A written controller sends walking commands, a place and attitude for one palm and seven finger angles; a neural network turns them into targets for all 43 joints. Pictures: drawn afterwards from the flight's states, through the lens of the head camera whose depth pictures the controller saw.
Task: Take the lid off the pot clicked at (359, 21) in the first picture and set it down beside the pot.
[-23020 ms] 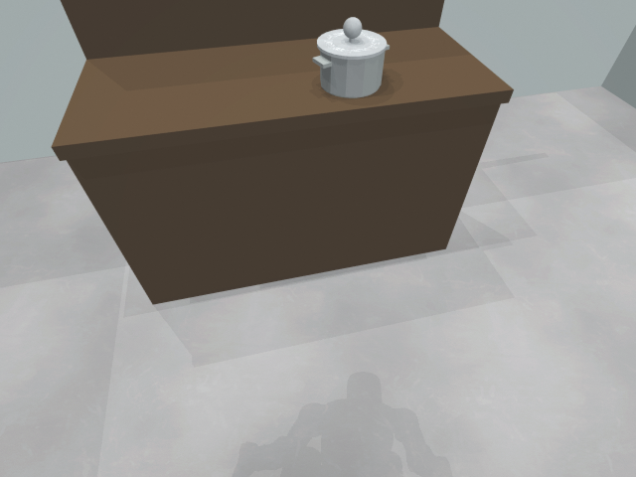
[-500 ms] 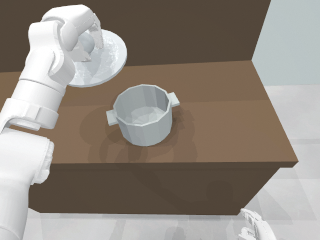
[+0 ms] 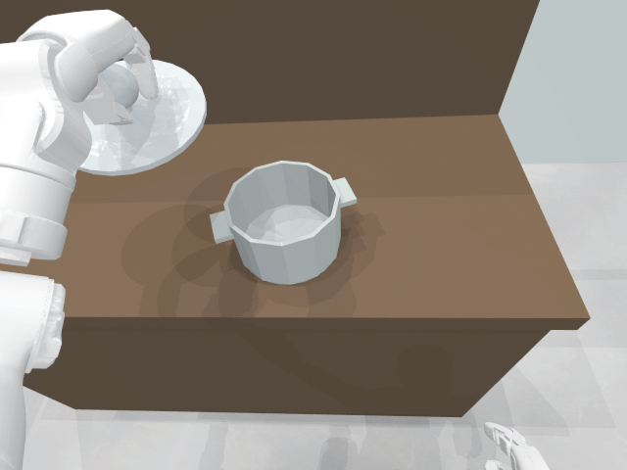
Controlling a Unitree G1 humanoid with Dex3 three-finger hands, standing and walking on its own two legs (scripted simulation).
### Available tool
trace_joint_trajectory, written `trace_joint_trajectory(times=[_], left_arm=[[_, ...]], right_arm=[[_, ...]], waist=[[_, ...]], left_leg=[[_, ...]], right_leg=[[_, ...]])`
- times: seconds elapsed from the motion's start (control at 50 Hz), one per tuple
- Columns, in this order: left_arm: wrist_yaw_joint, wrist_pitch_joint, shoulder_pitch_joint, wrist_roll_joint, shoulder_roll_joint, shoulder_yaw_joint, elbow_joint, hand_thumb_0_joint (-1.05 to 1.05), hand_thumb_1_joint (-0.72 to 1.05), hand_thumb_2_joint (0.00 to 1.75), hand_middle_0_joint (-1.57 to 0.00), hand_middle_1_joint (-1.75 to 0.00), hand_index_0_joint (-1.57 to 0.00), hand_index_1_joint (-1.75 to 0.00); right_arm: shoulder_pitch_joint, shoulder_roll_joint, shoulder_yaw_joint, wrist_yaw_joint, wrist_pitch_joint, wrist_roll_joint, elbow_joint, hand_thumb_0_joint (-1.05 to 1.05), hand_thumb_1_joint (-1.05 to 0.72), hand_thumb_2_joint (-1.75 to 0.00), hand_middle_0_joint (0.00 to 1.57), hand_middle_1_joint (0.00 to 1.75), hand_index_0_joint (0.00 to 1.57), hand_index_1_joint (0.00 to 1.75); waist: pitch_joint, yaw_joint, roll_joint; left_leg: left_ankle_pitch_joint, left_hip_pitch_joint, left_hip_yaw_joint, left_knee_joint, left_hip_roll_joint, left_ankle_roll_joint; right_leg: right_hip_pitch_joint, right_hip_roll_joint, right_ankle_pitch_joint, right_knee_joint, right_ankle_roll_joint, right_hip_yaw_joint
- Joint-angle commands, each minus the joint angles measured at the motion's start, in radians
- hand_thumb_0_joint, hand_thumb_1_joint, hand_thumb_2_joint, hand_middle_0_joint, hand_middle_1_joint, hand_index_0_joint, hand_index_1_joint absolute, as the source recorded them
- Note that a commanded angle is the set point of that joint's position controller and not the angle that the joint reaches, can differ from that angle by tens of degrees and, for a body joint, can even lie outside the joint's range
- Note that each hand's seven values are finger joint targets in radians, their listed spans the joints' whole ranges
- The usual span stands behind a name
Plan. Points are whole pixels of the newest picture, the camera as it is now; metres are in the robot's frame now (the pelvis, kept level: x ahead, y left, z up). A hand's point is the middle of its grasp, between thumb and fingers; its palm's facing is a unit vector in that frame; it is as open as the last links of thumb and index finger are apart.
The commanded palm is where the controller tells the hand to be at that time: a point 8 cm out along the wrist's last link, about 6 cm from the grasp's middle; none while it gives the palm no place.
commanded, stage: move the lid sideways beside the pot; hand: left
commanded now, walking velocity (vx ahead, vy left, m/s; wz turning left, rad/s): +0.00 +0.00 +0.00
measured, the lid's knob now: (114, 86) +0.48 +0.23 +0.25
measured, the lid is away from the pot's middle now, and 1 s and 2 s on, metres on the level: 0.17 0.24 0.23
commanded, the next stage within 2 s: lower the lid onto the table in 0.68 s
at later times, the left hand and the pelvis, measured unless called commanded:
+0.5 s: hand (55, 102) +0.45 +0.29 +0.25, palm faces -0.19 -0.02 -0.98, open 6.7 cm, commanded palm +0.43 +0.29 +0.33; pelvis +0.00 +0.00 +0.00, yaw +0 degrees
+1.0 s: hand (62, 109) +0.46 +0.29 +0.24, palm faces -0.21 -0.02 -0.98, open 6.7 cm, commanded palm +0.43 +0.29 +0.31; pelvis +0.01 +0.01 +0.00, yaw +1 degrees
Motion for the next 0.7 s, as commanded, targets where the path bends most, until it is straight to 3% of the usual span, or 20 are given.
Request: trace_joint_trajectory(times=[0.0,0.04,0.06,0.08,0.12,0.14,0.18,0.22,0.26,0.28,0.3,0.36,0.38,0.4,0.54,0.58,0.6,0.64,0.66,0.68], left_arm=[[0.061,0.001,-0.584,0.030,0.291,0.137,-0.162,0.00,0.81,0.78,-0.95,-1.04,-0.96,-1.03],[0.056,-0.002,-0.594,0.026,0.265,0.111,-0.186,0.00,0.81,0.78,-0.95,-1.04,-0.96,-1.03],[0.062,-0.007,-0.566,0.014,0.285,0.118,-0.186,0.00,0.81,0.78,-0.95,-1.04,-0.96,-1.03],[0.065,-0.009,-0.593,0.032,0.321,0.145,-0.180,0.00,0.81,0.78,-0.95,-1.04,-0.96,-1.03],[0.063,-0.013,-0.586,0.044,0.329,0.141,-0.071,0.00,0.81,0.78,-0.95,-1.04,-0.96,-1.03],[0.064,-0.018,-0.620,0.044,0.380,0.178,-0.114,0.00,0.81,0.78,-0.95,-1.04,-0.96,-1.03],[0.074,-0.038,-0.667,0.049,0.450,0.227,-0.220,0.00,0.81,0.78,-0.95,-1.04,-0.96,-1.03],[0.066,-0.041,-0.656,0.048,0.395,0.186,-0.162,0.00,0.81,0.78,-0.95,-1.04,-0.96,-1.03],[0.066,-0.046,-0.585,0.037,0.429,0.208,-0.094,0.00,0.81,0.78,-0.95,-1.04,-0.96,-1.03],[0.066,-0.054,-0.584,0.051,0.476,0.248,-0.105,0.00,0.81,0.78,-0.95,-1.04,-0.96,-1.03],[0.063,-0.062,-0.571,0.055,0.492,0.265,-0.096,0.00,0.81,0.78,-0.95,-1.04,-0.96,-1.03],[0.054,-0.071,-0.500,0.029,0.393,0.179,-0.051,0.00,0.81,0.78,-0.95,-1.04,-0.96,-1.03],[0.053,-0.076,-0.510,0.039,0.415,0.195,-0.070,0.00,0.81,0.78,-0.95,-1.04,-0.96,-1.03],[0.052,-0.078,-0.511,0.043,0.419,0.197,-0.055,0.00,0.81,0.78,-0.95,-1.04,-0.96,-1.03],[0.054,-0.110,-0.599,0.041,0.553,0.287,-0.161,0.00,0.81,0.78,-0.95,-1.04,-0.96,-1.03],[0.059,-0.124,-0.618,0.031,0.542,0.279,-0.252,0.00,0.81,0.78,-0.95,-1.04,-0.96,-1.03],[0.053,-0.126,-0.613,0.027,0.489,0.244,-0.244,0.00,0.81,0.78,-0.95,-1.04,-0.96,-1.03],[0.043,-0.115,-0.536,0.018,0.443,0.222,-0.153,0.00,0.81,0.78,-0.95,-1.04,-0.96,-1.03],[0.046,-0.114,-0.462,0.006,0.446,0.222,-0.085,0.00,0.81,0.78,-0.95,-1.04,-0.96,-1.03],[0.043,-0.114,-0.488,0.016,0.455,0.225,-0.073,0.00,0.81,0.78,-0.95,-1.04,-0.96,-1.03]], right_arm=[[-0.067,-0.112,-0.043,-0.005,-0.037,0.005,-0.132,0.00,-0.90,-0.90,0.20,0.30,0.20,0.30],[-0.065,-0.111,-0.044,-0.003,-0.032,0.005,-0.129,0.00,-0.90,-0.90,0.20,0.30,0.20,0.30],[-0.059,-0.127,-0.051,0.000,-0.031,0.004,-0.129,0.00,-0.90,-0.90,0.20,0.30,0.20,0.30],[-0.049,-0.117,-0.043,-0.001,-0.030,0.001,-0.126,0.00,-0.90,-0.90,0.20,0.30,0.20,0.30],[-0.043,-0.120,-0.036,-0.010,-0.024,0.007,-0.116,0.00,-0.90,-0.90,0.20,0.30,0.20,0.30],[-0.038,-0.123,-0.040,-0.012,-0.021,0.005,-0.117,0.00,-0.90,-0.90,0.20,0.30,0.20,0.30],[-0.044,-0.120,-0.043,-0.011,-0.028,-0.003,-0.140,0.00,-0.90,-0.90,0.20,0.30,0.20,0.30],[-0.043,-0.113,-0.040,-0.017,-0.029,-0.001,-0.131,0.00,-0.90,-0.90,0.20,0.30,0.20,0.30],[-0.017,-0.137,-0.049,-0.011,-0.025,0.001,-0.118,0.00,-0.90,-0.90,0.20,0.30,0.20,0.30],[-0.013,-0.128,-0.042,-0.010,-0.024,0.000,-0.124,0.00,-0.90,-0.90,0.20,0.30,0.20,0.30],[-0.029,-0.129,-0.042,-0.012,-0.024,0.003,-0.133,0.00,-0.90,-0.90,0.20,0.30,0.20,0.30],[-0.021,-0.134,-0.050,-0.003,-0.015,0.008,-0.127,0.00,-0.90,-0.90,0.20,0.30,0.20,0.30],[-0.013,-0.131,-0.047,-0.003,-0.010,0.007,-0.127,0.00,-0.90,-0.90,0.20,0.30,0.20,0.30],[-0.023,-0.132,-0.046,-0.006,-0.007,0.010,-0.129,0.00,-0.90,-0.90,0.20,0.30,0.20,0.30],[-0.009,-0.134,-0.050,-0.020,-0.001,0.006,-0.127,0.00,-0.90,-0.90,0.20,0.30,0.20,0.30],[-0.009,-0.126,-0.054,-0.015,-0.009,0.000,-0.133,0.00,-0.90,-0.90,0.20,0.30,0.20,0.30],[-0.020,-0.121,-0.055,-0.014,-0.013,0.000,-0.130,0.00,-0.90,-0.90,0.20,0.30,0.20,0.30],[-0.008,-0.126,-0.055,-0.010,-0.008,0.003,-0.111,0.00,-0.90,-0.90,0.20,0.30,0.20,0.30],[0.013,-0.144,-0.060,-0.006,-0.006,0.006,-0.106,0.00,-0.90,-0.90,0.20,0.30,0.20,0.30],[0.009,-0.137,-0.050,-0.007,0.004,0.009,-0.101,0.00,-0.90,-0.90,0.20,0.30,0.20,0.30]], waist=[[-0.414,-0.008,-0.023],[-0.423,-0.012,-0.029],[-0.420,-0.018,-0.011],[-0.444,-0.009,-0.006],[-0.391,-0.018,-0.057],[-0.422,-0.010,-0.070],[-0.548,0.005,-0.010],[-0.510,-0.010,0.005],[-0.448,-0.013,-0.017],[-0.482,0.003,-0.033],[-0.472,0.009,-0.035],[-0.403,-0.015,-0.013],[-0.423,-0.008,-0.029],[-0.395,-0.011,-0.027],[-0.488,-0.007,0.028],[-0.553,-0.006,0.091],[-0.519,-0.015,0.104],[-0.439,-0.021,0.068],[-0.399,-0.026,0.042],[-0.392,-0.021,0.003]], left_leg=[[0.515,0.073,-0.038,0.002,0.023,-0.002],[0.527,0.092,-0.044,0.001,0.025,-0.004],[0.530,0.104,-0.042,0.011,0.027,-0.006],[0.523,0.088,-0.044,-0.001,0.024,-0.007],[0.436,0.039,-0.033,-0.009,0.022,-0.003],[0.426,0.036,-0.033,-0.013,0.019,0.001],[0.519,0.074,-0.039,-0.004,0.014,0.002],[0.559,0.093,-0.042,0.006,0.020,0.000],[0.550,0.075,-0.043,0.009,0.024,-0.004],[0.550,0.060,-0.039,0.002,0.023,0.000],[0.562,0.049,-0.035,0.013,0.021,0.004],[0.550,0.054,-0.033,0.014,0.027,0.000],[0.538,0.052,-0.030,0.009,0.028,0.001],[0.525,0.043,-0.032,0.015,0.028,0.003],[0.585,0.083,-0.045,0.019,0.021,0.013],[0.680,0.148,-0.058,0.026,0.023,0.007],[0.718,0.167,-0.067,0.036,0.026,0.003],[0.685,0.148,-0.063,0.034,0.032,-0.002],[0.633,0.121,-0.056,0.032,0.032,-0.003],[0.574,0.086,-0.051,0.011,0.032,-0.005]], right_leg=[[0.244,0.048,0.296,0.033,-0.082,-0.004],[0.240,0.050,0.295,0.028,-0.080,-0.005],[0.223,0.047,0.285,0.029,-0.082,-0.002],[0.249,0.054,0.279,0.030,-0.080,-0.001],[0.244,0.052,0.268,0.024,-0.081,-0.008],[0.277,0.050,0.286,0.025,-0.080,-0.002],[0.340,0.047,0.330,0.044,-0.080,0.014],[0.309,0.046,0.344,0.034,-0.080,0.006],[0.279,0.047,0.333,0.024,-0.081,0.003],[0.320,0.052,0.343,0.032,-0.077,0.006],[0.322,0.047,0.370,0.042,-0.080,0.006],[0.260,0.044,0.333,0.023,-0.079,-0.002],[0.276,0.052,0.323,0.024,-0.074,0.000],[0.255,0.051,0.320,0.023,-0.079,-0.005],[0.314,0.052,0.361,0.024,-0.080,0.004],[0.310,0.058,0.354,0.025,-0.078,0.007],[0.274,0.059,0.355,0.016,-0.080,0.000],[0.233,0.062,0.324,0.001,-0.078,-0.011],[0.215,0.061,0.302,-0.006,-0.079,-0.013],[0.231,0.066,0.283,-0.003,-0.076,-0.018]])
